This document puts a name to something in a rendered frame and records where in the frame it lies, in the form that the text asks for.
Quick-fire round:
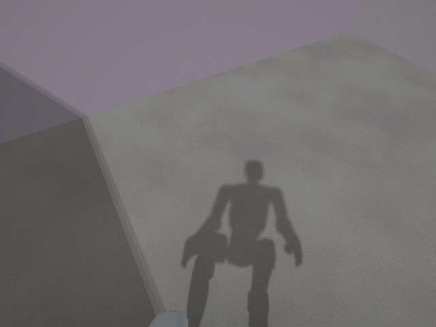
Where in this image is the left robot thigh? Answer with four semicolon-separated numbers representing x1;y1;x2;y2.
149;311;189;327

